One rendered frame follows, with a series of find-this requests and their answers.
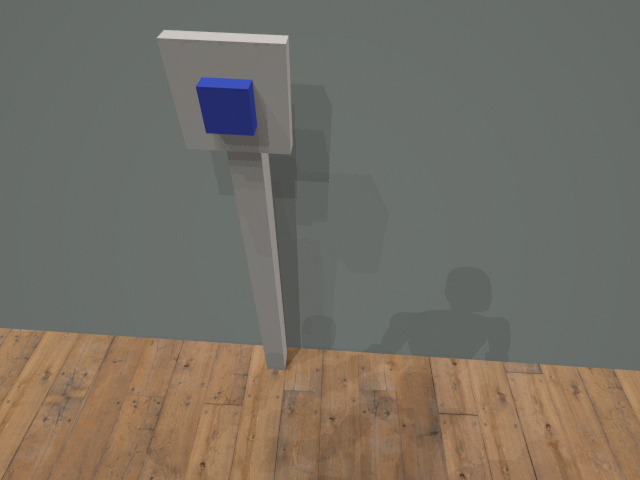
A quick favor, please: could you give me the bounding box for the button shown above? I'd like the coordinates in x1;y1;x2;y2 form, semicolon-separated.
196;77;257;136

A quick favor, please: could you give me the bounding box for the panel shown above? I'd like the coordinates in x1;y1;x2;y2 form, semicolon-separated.
157;30;293;370

